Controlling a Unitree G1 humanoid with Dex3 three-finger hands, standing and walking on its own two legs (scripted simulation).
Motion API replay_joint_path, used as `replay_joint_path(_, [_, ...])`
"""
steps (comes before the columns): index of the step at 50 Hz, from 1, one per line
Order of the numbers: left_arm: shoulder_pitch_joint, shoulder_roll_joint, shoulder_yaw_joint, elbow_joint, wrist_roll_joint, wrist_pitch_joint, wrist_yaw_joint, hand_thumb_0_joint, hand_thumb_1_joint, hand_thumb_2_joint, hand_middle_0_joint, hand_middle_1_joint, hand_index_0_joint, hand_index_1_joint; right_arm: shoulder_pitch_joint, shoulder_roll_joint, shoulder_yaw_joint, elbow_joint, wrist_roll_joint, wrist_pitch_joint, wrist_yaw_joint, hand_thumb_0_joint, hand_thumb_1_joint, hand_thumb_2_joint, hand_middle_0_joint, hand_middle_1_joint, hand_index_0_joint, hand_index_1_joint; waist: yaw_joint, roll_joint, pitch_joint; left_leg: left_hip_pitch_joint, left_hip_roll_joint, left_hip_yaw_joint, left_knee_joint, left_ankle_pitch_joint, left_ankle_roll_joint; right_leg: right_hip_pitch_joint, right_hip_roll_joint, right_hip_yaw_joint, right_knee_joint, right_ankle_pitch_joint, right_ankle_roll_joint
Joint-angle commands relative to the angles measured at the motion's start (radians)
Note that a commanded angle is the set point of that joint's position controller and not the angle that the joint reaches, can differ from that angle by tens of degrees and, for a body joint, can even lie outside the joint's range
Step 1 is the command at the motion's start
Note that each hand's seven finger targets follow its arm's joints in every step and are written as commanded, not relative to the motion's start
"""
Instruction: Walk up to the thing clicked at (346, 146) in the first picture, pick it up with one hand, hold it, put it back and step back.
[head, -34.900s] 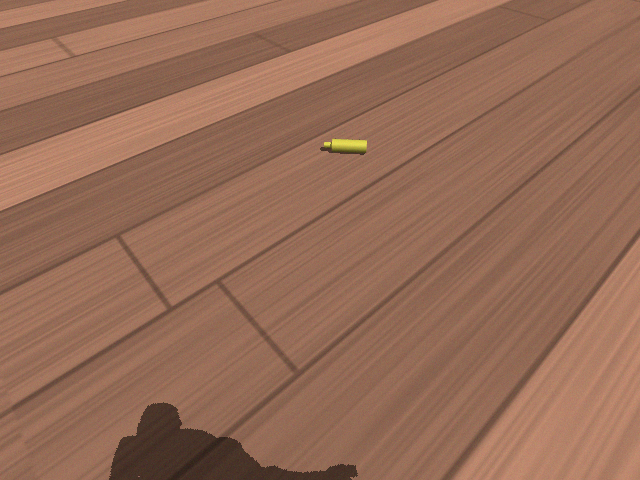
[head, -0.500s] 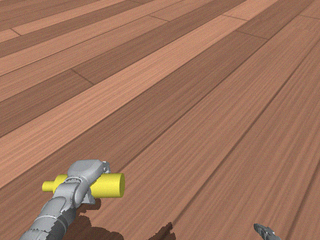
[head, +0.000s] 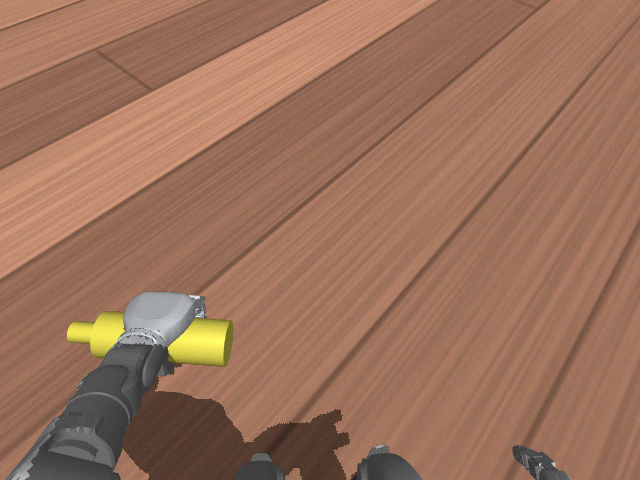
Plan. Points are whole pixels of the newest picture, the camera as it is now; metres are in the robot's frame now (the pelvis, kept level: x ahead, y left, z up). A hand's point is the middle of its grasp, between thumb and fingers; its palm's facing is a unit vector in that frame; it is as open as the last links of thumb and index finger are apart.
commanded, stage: crouch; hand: left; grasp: from above
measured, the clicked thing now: (151, 337) +0.35 +0.26 -0.12
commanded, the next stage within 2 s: lower in 1.58 s
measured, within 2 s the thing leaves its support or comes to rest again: neither
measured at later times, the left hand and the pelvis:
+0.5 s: hand (202, 348) +0.41 +0.24 -0.35, palm faces -0.49 +0.03 -0.87, open 9.7 cm; pelvis -0.04 +0.01 -0.20, yaw -2 degrees
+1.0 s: hand (215, 347) +0.45 +0.24 -0.48, palm faces -0.48 -0.01 -0.88, open 9.6 cm; pelvis -0.04 +0.01 -0.30, yaw -4 degrees
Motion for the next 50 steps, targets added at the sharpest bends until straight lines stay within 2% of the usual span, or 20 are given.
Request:
replay_joint_path(1, [-0.519,0.238,0.113,-0.137,0.034,0.020,0.137,0.000,0.528,0.787,-0.825,-0.879,-0.878,-0.825,0.111,-0.150,-0.061,-0.055,-0.008,-0.025,-0.003,0.000,-0.896,-0.895,0.200,0.300,0.200,0.300,-0.046,0.131,-0.487,0.048,-0.025,0.028,0.127,0.207,0.006,-0.061,0.017,0.010,0.095,0.169,-0.028])
replay_joint_path(5, [-0.549,0.245,0.121,0.012,0.018,0.047,0.153,0.000,0.525,0.799,-0.828,-0.868,-0.877,-0.820,0.127,-0.156,-0.065,-0.043,-0.020,-0.044,-0.014,0.000,-0.895,-0.896,0.200,0.300,0.200,0.300,-0.066,0.099,-0.495,-0.146,-0.022,-0.002,0.224,0.098,0.011,-0.213,0.022,-0.008,0.217,0.078,-0.035])
replay_joint_path(9, [-0.626,0.291,0.147,0.004,0.004,0.066,0.145,0.000,0.513,0.773,-0.816,-0.866,-0.868,-0.814,0.149,-0.165,-0.072,-0.041,-0.030,-0.063,-0.020,0.000,-0.895,-0.895,0.200,0.299,0.200,0.299,-0.067,0.147,-0.633,-0.222,-0.017,-0.022,0.324,0.053,0.008,-0.320,0.017,-0.016,0.343,0.030,-0.041])
replay_joint_path(10, [-0.618,0.289,0.150,0.014,-0.004,0.070,0.141,0.000,0.522,0.760,-0.820,-0.862,-0.873,-0.808,0.154,-0.169,-0.072,-0.041,-0.032,-0.066,-0.020,0.000,-0.895,-0.895,0.200,0.299,0.200,0.299,-0.071,0.132,-0.654,-0.243,-0.014,-0.031,0.348,0.063,0.007,-0.348,0.016,-0.021,0.374,0.030,-0.043])
replay_joint_path(13, [-0.675,0.353,0.181,0.024,0.003,0.069,0.128,0.000,0.535,0.773,-0.853,-0.836,-0.898,-0.793,0.167,-0.163,-0.065,-0.039,-0.038,-0.074,-0.021,0.000,-0.898,-0.897,0.200,0.299,0.200,0.299,-0.085,0.131,-0.693,-0.374,-0.024,-0.016,0.434,0.017,0.017,-0.385,0.015,-0.020,0.442,0.004,-0.040])
replay_joint_path(16, [-0.667,0.380,0.207,0.056,0.005,0.059,0.113,0.000,0.528,0.810,-0.842,-0.866,-0.887,-0.821,0.179,-0.171,-0.060,-0.032,-0.044,-0.081,-0.012,0.000,-0.897,-0.896,0.200,0.299,0.200,0.299,-0.090,0.145,-0.693,-0.435,-0.025,-0.033,0.489,-0.029,0.014,-0.488,0.008,-0.027,0.510,-0.046,-0.043])
replay_joint_path(20, [-0.708,0.383,0.211,0.094,0.019,0.030,0.099,0.000,0.544,0.786,-0.854,-0.835,-0.900,-0.788,0.189,-0.180,-0.051,-0.028,-0.051,-0.088,0.002,0.000,-0.894,-0.896,0.200,0.299,0.200,0.299,-0.123,0.159,-0.655,-0.510,-0.023,-0.067,0.547,-0.118,0.010,-0.648,0.004,-0.044,0.589,-0.129,-0.046])
replay_joint_path(21, [-0.744,0.382,0.210,0.075,0.022,0.017,0.096,0.000,0.539,0.799,-0.858,-0.827,-0.900,-0.785,0.189,-0.182,-0.045,-0.023,-0.054,-0.091,0.008,0.000,-0.894,-0.896,0.200,0.299,0.200,0.299,-0.138,0.190,-0.668,-0.514,-0.021,-0.076,0.568,-0.108,0.006,-0.690,0.002,-0.047,0.617,-0.128,-0.047])
replay_joint_path(22, [-0.771,0.417,0.227,0.062,0.028,0.006,0.099,0.000,0.540,0.796,-0.860,-0.821,-0.902,-0.780,0.196,-0.191,-0.048,-0.023,-0.056,-0.094,0.012,0.000,-0.895,-0.896,0.200,0.299,0.200,0.299,-0.130,0.204,-0.708,-0.491,-0.019,-0.088,0.582,-0.105,0.004,-0.718,0.003,-0.053,0.640,-0.132,-0.048])
replay_joint_path(23, [-0.792,0.430,0.232,0.067,0.036,-0.003,0.101,0.000,0.546,0.795,-0.865,-0.814,-0.906,-0.773,0.199,-0.196,-0.046,-0.017,-0.059,-0.097,0.016,0.000,-0.894,-0.896,0.200,0.299,0.200,0.299,-0.142,0.219,-0.719,-0.497,-0.018,-0.091,0.608,-0.090,0.004,-0.745,0.002,-0.055,0.662,-0.125,-0.048])
replay_joint_path(25, [-0.819,0.415,0.232,0.057,0.039,-0.021,0.111,0.000,0.579,0.790,-0.887,-0.814,-0.932,-0.770,0.217,-0.197,-0.034,-0.010,-0.070,-0.103,0.030,0.000,-0.896,-0.897,0.200,0.299,0.200,0.299,-0.160,0.243,-0.751,-0.498,-0.017,-0.094,0.656,-0.034,0.000,-0.784,-0.006,-0.057,0.702,-0.094,-0.046])
replay_joint_path(28, [-0.853,0.478,0.272,0.056,0.060,-0.040,0.138,0.000,0.563,0.786,-0.903,-0.769,-0.937,-0.736,0.237,-0.205,-0.029,0.006,-0.083,-0.109,0.045,0.000,-0.900,-0.899,0.200,0.299,0.200,0.299,-0.149,0.285,-0.832,-0.480,-0.019,-0.076,0.729,0.058,0.001,-0.810,-0.003,-0.056,0.749,-0.044,-0.046])
replay_joint_path(30, [-0.866,0.457,0.261,0.065,0.073,-0.045,0.149,0.000,0.580,0.779,-0.917,-0.765,-0.952,-0.730,0.252,-0.205,-0.025,0.011,-0.092,-0.111,0.058,0.000,-0.902,-0.900,0.200,0.299,0.200,0.299,-0.162,0.316,-0.841,-0.471,-0.018,-0.076,0.759,0.101,-0.003,-0.833,-0.005,-0.061,0.776,-0.021,-0.046])
replay_joint_path(33, [-0.890,0.490,0.281,0.096,0.090,-0.041,0.171,0.000,0.580,0.780,-0.921,-0.761,-0.955,-0.728,0.260,-0.205,-0.021,0.012,-0.100,-0.114,0.075,0.000,-0.907,-0.902,0.200,0.299,0.200,0.299,-0.165,0.351,-0.857,-0.474,-0.018,-0.065,0.812,0.143,-0.002,-0.860,-0.006,-0.063,0.817,0.007,-0.047])
replay_joint_path(34, [-0.887,0.481,0.277,0.121,0.093,-0.039,0.174,0.000,0.587,0.800,-0.934,-0.764,-0.964,-0.735,0.262,-0.208,-0.019,0.015,-0.104,-0.113,0.082,0.000,-0.908,-0.903,0.200,0.299,0.200,0.299,-0.179,0.353,-0.829,-0.510,-0.019,-0.060,0.824,0.135,-0.002,-0.864,-0.008,-0.064,0.825,0.015,-0.045])
replay_joint_path(38, [-0.901,0.527,0.299,0.175,0.099,-0.028,0.182,0.000,0.589,0.810,-0.949,-0.735,-0.971,-0.715,0.259,-0.210,-0.013,0.011,-0.110,-0.113,0.099,0.000,-0.908,-0.903,0.200,0.299,0.200,0.299,-0.185,0.316,-0.805,-0.623,-0.024,-0.035,0.884,0.081,0.016,-0.847,-0.001,-0.065,0.850,0.016,-0.041])
replay_joint_path(40, [-0.901,0.530,0.297,0.188,0.097,-0.024,0.178,0.000,0.613,0.816,-0.965,-0.737,-0.987,-0.716,0.251,-0.209,-0.008,0.009,-0.112,-0.115,0.107,0.000,-0.908,-0.903,0.200,0.299,0.200,0.299,-0.184,0.324,-0.803,-0.653,-0.024,-0.028,0.911,0.085,0.018,-0.852,0.000,-0.064,0.872,0.023,-0.040])
replay_joint_path(43, [-0.921,0.520,0.284,0.198,0.089,-0.028,0.163,0.000,0.638,0.813,-0.980,-0.745,-1.004,-0.721,0.252,-0.209,-0.005,0.008,-0.115,-0.116,0.118,0.000,-0.910,-0.903,0.200,0.299,0.200,0.299,-0.206,0.302,-0.779,-0.709,-0.024,-0.025,0.944,0.066,0.025,-0.841,0.006,-0.069,0.895,0.028,-0.038])
replay_joint_path(47, [-0.939,0.587,0.308,0.209,0.092,-0.036,0.150,0.000,0.653,0.788,-0.980,-0.748,-1.010,-0.717,0.250,-0.215,0.000,0.002,-0.116,-0.108,0.126,0.000,-0.909,-0.903,0.200,0.300,0.200,0.300,-0.204,0.292,-0.791,-0.772,-0.027,-0.014,0.986,0.045,0.032,-0.820,0.014,-0.064,0.922,0.036,-0.032])
replay_joint_path(50, [-0.940,0.585,0.300,0.230,0.094,-0.045,0.137,0.000,0.670,0.772,-0.979,-0.760,-1.016,-0.723,0.248,-0.219,0.006,0.006,-0.118,-0.106,0.134,0.000,-0.911,-0.903,0.200,0.300,0.200,0.300,-0.214,0.308,-0.745,-0.791,-0.024,-0.024,0.999,0.029,0.026,-0.878,0.016,-0.076,0.954,0.006,-0.038])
